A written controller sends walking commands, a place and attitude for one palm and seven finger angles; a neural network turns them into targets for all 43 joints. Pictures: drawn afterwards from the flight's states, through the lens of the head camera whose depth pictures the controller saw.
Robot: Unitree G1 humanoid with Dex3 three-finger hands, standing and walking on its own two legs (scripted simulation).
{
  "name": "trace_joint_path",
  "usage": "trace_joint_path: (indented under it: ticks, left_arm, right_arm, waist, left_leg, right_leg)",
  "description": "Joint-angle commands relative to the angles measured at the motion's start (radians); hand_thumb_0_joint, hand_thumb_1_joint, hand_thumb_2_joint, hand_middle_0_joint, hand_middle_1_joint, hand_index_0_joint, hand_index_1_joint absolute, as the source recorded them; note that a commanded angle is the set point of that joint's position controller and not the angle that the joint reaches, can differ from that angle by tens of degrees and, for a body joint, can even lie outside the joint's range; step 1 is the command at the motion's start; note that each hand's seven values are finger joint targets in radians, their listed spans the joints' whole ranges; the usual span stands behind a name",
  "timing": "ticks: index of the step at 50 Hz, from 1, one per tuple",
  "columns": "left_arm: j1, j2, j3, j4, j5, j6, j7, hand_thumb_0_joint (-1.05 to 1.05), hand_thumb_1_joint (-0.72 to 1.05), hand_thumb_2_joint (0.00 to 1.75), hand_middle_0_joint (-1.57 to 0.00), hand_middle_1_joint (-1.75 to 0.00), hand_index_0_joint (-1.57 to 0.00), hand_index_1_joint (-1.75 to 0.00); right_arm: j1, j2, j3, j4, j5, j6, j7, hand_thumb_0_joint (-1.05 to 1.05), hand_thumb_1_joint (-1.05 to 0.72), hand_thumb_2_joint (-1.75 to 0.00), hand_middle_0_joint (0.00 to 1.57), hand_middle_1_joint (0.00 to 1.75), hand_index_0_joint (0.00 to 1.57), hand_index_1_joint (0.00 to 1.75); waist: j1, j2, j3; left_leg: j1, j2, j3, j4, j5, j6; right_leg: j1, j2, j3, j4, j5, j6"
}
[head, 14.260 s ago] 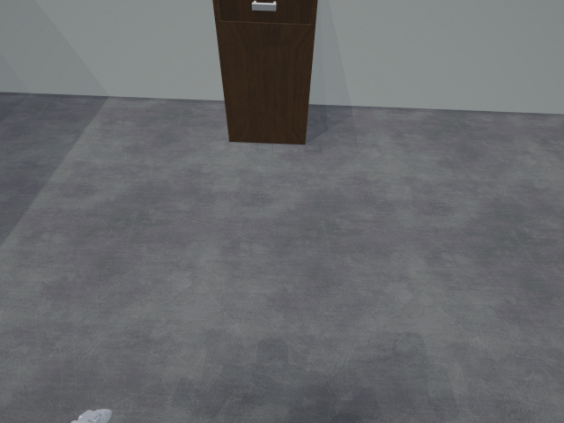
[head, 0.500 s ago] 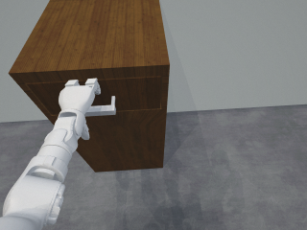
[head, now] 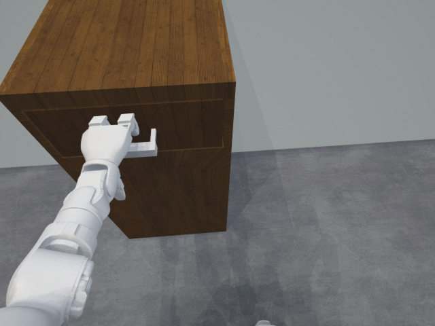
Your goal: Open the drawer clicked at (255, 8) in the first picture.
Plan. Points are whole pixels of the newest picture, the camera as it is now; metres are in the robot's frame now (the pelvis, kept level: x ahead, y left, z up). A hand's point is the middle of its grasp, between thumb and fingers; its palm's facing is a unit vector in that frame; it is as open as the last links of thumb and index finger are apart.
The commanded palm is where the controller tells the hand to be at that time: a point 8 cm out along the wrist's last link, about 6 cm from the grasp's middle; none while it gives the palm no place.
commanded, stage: lower the fingers behind the handle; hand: left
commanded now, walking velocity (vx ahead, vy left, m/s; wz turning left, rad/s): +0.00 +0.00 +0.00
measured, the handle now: (133, 142) +0.49 +0.19 +0.00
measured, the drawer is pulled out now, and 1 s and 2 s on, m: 0.00 0.00 0.01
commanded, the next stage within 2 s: close the thumb around the handle in 0.88 s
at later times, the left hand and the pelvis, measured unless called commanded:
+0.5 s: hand (120, 168) +0.44 +0.21 -0.02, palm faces -0.04 -0.04 -1.00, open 13.9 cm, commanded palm +0.42 +0.21 +0.03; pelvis -0.01 +0.00 -0.02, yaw +0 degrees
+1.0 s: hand (121, 167) +0.44 +0.21 -0.02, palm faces -0.04 -0.03 -1.00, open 13.9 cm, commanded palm +0.43 +0.20 +0.03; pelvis -0.01 +0.00 -0.02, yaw +0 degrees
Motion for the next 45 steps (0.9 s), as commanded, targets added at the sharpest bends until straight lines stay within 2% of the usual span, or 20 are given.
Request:
trace_joint_path:
  ticks: [1,2,6,10,15,18,21,24,25,26,28,31,32,34,36,38,39,41,43,45]
  left_arm:
    - [-0.398,0.219,0.049,-0.130,-0.003,0.017,0.039,0.00,-0.50,0.30,-0.30,-1.20,-0.30,-1.20]
    - [-0.427,0.238,0.061,-0.145,-0.001,0.011,0.038,0.00,-0.50,0.30,-0.30,-1.20,-0.30,-1.20]
    - [-0.412,0.189,0.031,-0.168,-0.001,-0.006,0.036,0.00,-0.50,0.30,-0.30,-1.20,-0.30,-1.20]
    - [-0.395,0.162,0.017,-0.143,0.001,-0.015,0.044,0.00,-0.50,0.30,-0.30,-1.20,-0.30,-1.20]
    - [-0.404,0.193,0.034,-0.125,0.001,-0.010,0.055,0.00,-0.50,0.30,-0.30,-1.20,-0.30,-1.20]
    - [-0.412,0.228,0.065,-0.147,0.008,-0.024,0.068,0.00,-0.50,0.30,-0.30,-1.20,-0.30,-1.20]
    - [-0.425,0.185,0.035,-0.141,0.017,-0.027,0.085,0.00,-0.50,0.30,-0.30,-1.20,-0.30,-1.20]
    - [-0.456,0.199,0.044,-0.130,0.017,-0.019,0.102,0.00,-0.50,0.30,-0.30,-1.20,-0.30,-1.20]
    - [-0.441,0.214,0.059,-0.123,0.017,-0.012,0.105,0.00,-0.50,0.30,-0.30,-1.20,-0.30,-1.20]
    - [-0.471,0.195,0.038,-0.138,0.016,-0.008,0.109,0.00,-0.50,0.30,-0.30,-1.20,-0.30,-1.20]
    - [-0.469,0.218,0.057,-0.125,0.017,0.008,0.111,0.00,-0.50,0.30,-0.30,-1.20,-0.30,-1.20]
    - [-0.473,0.188,0.030,-0.112,0.005,0.029,0.103,0.00,-0.50,0.30,-0.30,-1.20,-0.30,-1.20]
    - [-0.478,0.203,0.041,-0.103,0.001,0.033,0.098,0.00,-0.50,0.30,-0.30,-1.20,-0.30,-1.20]
    - [-0.497,0.177,0.013,-0.120,0.002,0.035,0.091,0.00,-0.50,0.30,-0.30,-1.20,-0.30,-1.20]
    - [-0.469,0.203,0.040,-0.130,-0.002,0.027,0.083,0.00,-0.50,0.30,-0.30,-1.20,-0.30,-1.20]
    - [-0.451,0.178,0.020,-0.124,-0.005,0.019,0.073,0.00,-0.50,0.30,-0.30,-1.20,-0.30,-1.20]
    - [-0.458,0.151,-0.003,-0.111,-0.003,0.020,0.072,0.00,-0.50,0.30,-0.30,-1.20,-0.30,-1.20]
    - [-0.454,0.173,0.016,-0.115,-0.002,0.011,0.073,0.00,-0.50,0.30,-0.30,-1.20,-0.30,-1.20]
    - [-0.458,0.202,0.035,-0.131,-0.001,0.001,0.073,0.00,-0.50,0.30,-0.30,-1.20,-0.30,-1.20]
    - [-0.436,0.171,0.016,-0.124,0.004,0.000,0.076,0.00,-0.50,0.30,-0.30,-1.20,-0.30,-1.20]
  right_arm:
    - [0.098,-0.151,-0.051,-0.063,0.001,-0.019,-0.005,0.00,-0.90,-0.90,0.20,0.30,0.20,0.30]
    - [0.096,-0.153,-0.050,-0.064,0.000,-0.021,-0.009,0.00,-0.90,-0.90,0.20,0.30,0.20,0.30]
    - [0.113,-0.146,-0.059,-0.063,-0.006,-0.025,-0.007,0.00,-0.90,-0.90,0.20,0.30,0.20,0.30]
    - [0.117,-0.146,-0.061,-0.052,-0.007,-0.028,-0.003,0.00,-0.90,-0.90,0.20,0.30,0.20,0.30]
    - [0.121,-0.152,-0.056,-0.047,-0.007,-0.027,-0.001,0.00,-0.90,-0.90,0.20,0.30,0.20,0.30]
    - [0.124,-0.154,-0.057,-0.048,-0.011,-0.028,-0.002,0.00,-0.90,-0.90,0.20,0.30,0.20,0.30]
    - [0.123,-0.149,-0.060,-0.043,-0.014,-0.031,0.002,0.00,-0.90,-0.90,0.20,0.30,0.20,0.30]
    - [0.131,-0.154,-0.060,-0.033,-0.019,-0.033,0.005,0.00,-0.90,-0.90,0.20,0.30,0.20,0.30]
    - [0.130,-0.155,-0.060,-0.035,-0.017,-0.033,0.005,0.00,-0.90,-0.90,0.20,0.30,0.20,0.30]
    - [0.128,-0.154,-0.060,-0.036,-0.019,-0.033,0.006,0.00,-0.90,-0.90,0.20,0.30,0.20,0.30]
    - [0.136,-0.159,-0.060,-0.033,-0.020,-0.029,0.009,0.00,-0.90,-0.90,0.20,0.30,0.20,0.30]
    - [0.130,-0.157,-0.058,-0.037,-0.015,-0.024,0.007,0.00,-0.90,-0.90,0.20,0.30,0.20,0.30]
    - [0.131,-0.160,-0.055,-0.035,-0.015,-0.023,0.005,0.00,-0.90,-0.90,0.20,0.30,0.20,0.30]
    - [0.134,-0.158,-0.055,-0.039,-0.013,-0.023,0.003,0.00,-0.90,-0.90,0.20,0.30,0.20,0.30]
    - [0.135,-0.159,-0.053,-0.043,-0.013,-0.022,0.000,0.00,-0.90,-0.90,0.20,0.30,0.20,0.30]
    - [0.133,-0.156,-0.051,-0.046,-0.012,-0.022,-0.002,0.00,-0.90,-0.90,0.20,0.30,0.20,0.30]
    - [0.132,-0.155,-0.051,-0.044,-0.011,-0.023,-0.001,0.00,-0.90,-0.90,0.20,0.30,0.20,0.30]
    - [0.136,-0.157,-0.052,-0.041,-0.013,-0.026,-0.003,0.00,-0.90,-0.90,0.20,0.30,0.20,0.30]
    - [0.136,-0.158,-0.049,-0.045,-0.014,-0.025,-0.003,0.00,-0.90,-0.90,0.20,0.30,0.20,0.30]
    - [0.132,-0.152,-0.053,-0.045,-0.012,-0.025,-0.001,0.00,-0.90,-0.90,0.20,0.30,0.20,0.30]
  waist:
    - [-0.020,-0.053,-0.346]
    - [-0.022,-0.042,-0.358]
    - [-0.025,-0.019,-0.418]
    - [-0.031,-0.020,-0.380]
    - [-0.034,-0.030,-0.360]
    - [-0.030,-0.021,-0.404]
    - [-0.041,-0.001,-0.402]
    - [-0.055,0.001,-0.422]
    - [-0.042,0.006,-0.429]
    - [-0.057,0.020,-0.439]
    - [-0.049,0.025,-0.459]
    - [-0.057,0.011,-0.434]
    - [-0.060,0.001,-0.427]
    - [-0.063,0.021,-0.426]
    - [-0.048,-0.007,-0.446]
    - [-0.048,0.007,-0.425]
    - [-0.062,0.007,-0.389]
    - [-0.059,-0.021,-0.399]
    - [-0.048,0.008,-0.413]
    - [-0.051,0.007,-0.401]
  left_leg:
    - [0.134,-0.024,-0.042,-0.049,0.365,-0.002]
    - [0.134,-0.025,-0.046,-0.046,0.376,-0.001]
    - [0.165,-0.021,-0.047,-0.018,0.420,-0.002]
    - [0.142,-0.017,-0.055,-0.007,0.397,-0.003]
    - [0.089,-0.021,-0.052,0.003,0.341,-0.001]
    - [0.090,-0.021,-0.057,0.019,0.351,0.001]
    - [0.090,-0.018,-0.064,0.039,0.349,-0.004]
    - [0.082,-0.015,-0.068,0.059,0.347,-0.004]
    - [0.079,-0.017,-0.070,0.061,0.349,-0.007]
    - [0.094,-0.016,-0.071,0.064,0.351,-0.007]
    - [0.101,-0.015,-0.072,0.068,0.369,-0.009]
    - [0.101,-0.015,-0.073,0.059,0.350,-0.009]
    - [0.102,-0.013,-0.079,0.056,0.351,-0.009]
    - [0.123,-0.010,-0.083,0.049,0.355,-0.011]
    - [0.121,-0.011,-0.080,0.049,0.368,-0.009]
    - [0.120,-0.009,-0.083,0.044,0.368,-0.011]
    - [0.119,-0.007,-0.082,0.044,0.356,-0.011]
    - [0.103,-0.009,-0.078,0.047,0.341,-0.006]
    - [0.103,-0.011,-0.076,0.046,0.353,-0.007]
    - [0.101,-0.012,-0.074,0.050,0.348,-0.009]
  right_leg:
    - [0.218,0.047,0.021,-0.037,0.301,-0.033]
    - [0.220,0.046,0.022,-0.031,0.307,-0.035]
    - [0.205,0.048,0.023,-0.012,0.339,-0.033]
    - [0.155,0.049,0.017,-0.004,0.306,-0.035]
    - [0.144,0.048,0.020,0.005,0.276,-0.035]
    - [0.143,0.047,0.022,0.023,0.282,-0.036]
    - [0.090,0.050,0.014,0.041,0.256,-0.038]
    - [0.065,0.050,0.012,0.056,0.253,-0.036]
    - [0.066,0.050,0.011,0.060,0.247,-0.037]
    - [0.055,0.051,0.009,0.060,0.248,-0.036]
    - [0.061,0.052,0.007,0.068,0.256,-0.036]
    - [0.059,0.053,0.005,0.053,0.238,-0.034]
    - [0.058,0.053,0.003,0.053,0.235,-0.036]
    - [0.046,0.053,0.000,0.050,0.227,-0.036]
    - [0.078,0.052,0.005,0.050,0.246,-0.035]
    - [0.066,0.051,0.001,0.049,0.239,-0.036]
    - [0.042,0.053,-0.001,0.043,0.228,-0.036]
    - [0.062,0.052,0.006,0.041,0.231,-0.034]
    - [0.075,0.050,0.008,0.047,0.245,-0.036]
    - [0.059,0.051,0.006,0.046,0.236,-0.037]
